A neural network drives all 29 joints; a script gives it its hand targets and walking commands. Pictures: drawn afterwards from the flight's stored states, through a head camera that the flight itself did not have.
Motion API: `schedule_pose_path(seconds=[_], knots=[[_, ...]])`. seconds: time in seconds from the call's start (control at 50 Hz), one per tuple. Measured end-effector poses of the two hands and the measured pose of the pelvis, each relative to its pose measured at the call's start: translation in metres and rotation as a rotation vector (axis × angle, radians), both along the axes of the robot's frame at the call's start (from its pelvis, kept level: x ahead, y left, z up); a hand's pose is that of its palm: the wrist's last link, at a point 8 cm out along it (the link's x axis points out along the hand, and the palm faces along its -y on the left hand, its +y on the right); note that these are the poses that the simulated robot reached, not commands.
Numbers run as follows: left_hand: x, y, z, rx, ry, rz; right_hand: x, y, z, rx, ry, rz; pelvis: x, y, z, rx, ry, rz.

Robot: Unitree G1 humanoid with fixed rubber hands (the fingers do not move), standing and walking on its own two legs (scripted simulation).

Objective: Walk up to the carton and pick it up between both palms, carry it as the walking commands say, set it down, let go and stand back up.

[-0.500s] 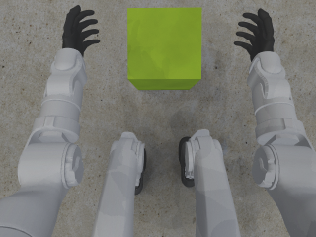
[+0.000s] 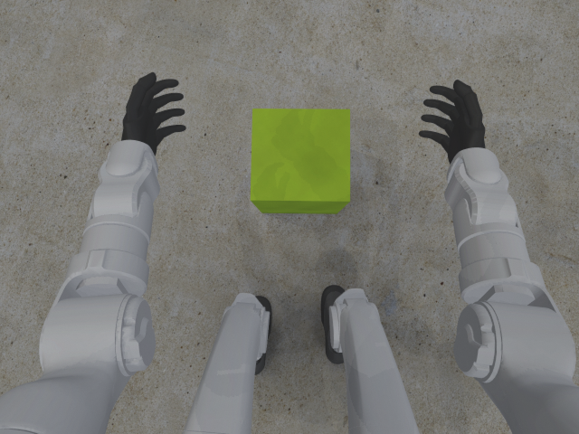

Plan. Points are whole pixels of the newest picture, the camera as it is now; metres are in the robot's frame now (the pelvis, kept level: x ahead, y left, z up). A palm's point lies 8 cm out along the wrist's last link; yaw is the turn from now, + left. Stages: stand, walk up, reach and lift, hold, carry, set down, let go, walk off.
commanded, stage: set down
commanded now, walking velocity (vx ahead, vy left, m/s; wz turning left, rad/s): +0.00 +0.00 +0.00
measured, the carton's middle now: (300, 168) +0.52 -0.01 -0.50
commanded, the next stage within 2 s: let go in 0.22 s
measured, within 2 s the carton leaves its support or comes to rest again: neither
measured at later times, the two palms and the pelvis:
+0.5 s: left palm (104, 165) +0.42 +0.22 -0.03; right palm (498, 174) +0.41 -0.22 -0.04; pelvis +0.04 +0.00 +0.07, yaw -1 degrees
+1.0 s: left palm out of the picture +0.25 +0.24 +0.08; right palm out of the picture +0.24 -0.23 +0.07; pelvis +0.08 +0.00 +0.15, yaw -1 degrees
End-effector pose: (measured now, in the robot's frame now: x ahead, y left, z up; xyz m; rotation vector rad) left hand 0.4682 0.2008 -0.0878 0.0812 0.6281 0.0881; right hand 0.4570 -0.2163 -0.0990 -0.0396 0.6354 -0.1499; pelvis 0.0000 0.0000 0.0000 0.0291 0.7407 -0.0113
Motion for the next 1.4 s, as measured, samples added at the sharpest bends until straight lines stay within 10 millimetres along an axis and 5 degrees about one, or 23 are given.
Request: schedule_pose_path(seconds=[0.14, 0.34, 0.42, 0.62, 0.8, 1.04, 1.16, 1.4], knots=[[-0.001, 0.001, 0.028, 0.007, 0.01, 0.004, 0.002, 0.003, 0.027, 0.0, 0.009, 0.014, 0.005, 0.001, 0.028, -0.002, -0.017, -0.005], [-0.015, -0.002, 0.021, 0.056, 0.079, -0.023, -0.015, 0.0, 0.023, -0.039, 0.081, 0.025, 0.016, 0.001, 0.05, -0.01, -0.032, -0.004], [-0.025, 0.005, 0.036, 0.102, 0.069, -0.034, -0.026, -0.004, 0.039, -0.096, 0.073, 0.065, 0.027, 0.0, 0.059, -0.008, -0.048, -0.007], [-0.087, 0.025, 0.091, 0.119, 0.112, -0.042, -0.085, -0.012, 0.097, -0.101, 0.105, 0.085, 0.057, -0.001, 0.094, -0.02, -0.202, -0.002], [-0.166, 0.028, 0.131, 0.097, 0.155, -0.039, -0.162, -0.016, 0.141, -0.085, 0.144, 0.067, 0.074, 0.0, 0.126, -0.029, -0.433, 0.0], [-0.225, 0.037, 0.168, 0.097, 0.155, -0.034, -0.221, -0.01, 0.174, -0.072, 0.152, 0.078, 0.083, 0.005, 0.146, -0.044, -0.712, -0.009], [-0.228, 0.035, 0.17, 0.085, 0.173, -0.072, -0.234, -0.013, 0.176, -0.066, 0.174, 0.072, 0.078, 0.007, 0.146, -0.047, -0.799, -0.012], [-0.226, 0.032, 0.17, 0.091, 0.175, -0.063, -0.229, -0.015, 0.177, -0.076, 0.192, 0.091, 0.076, 0.003, 0.144, -0.045, -0.84, -0.002]])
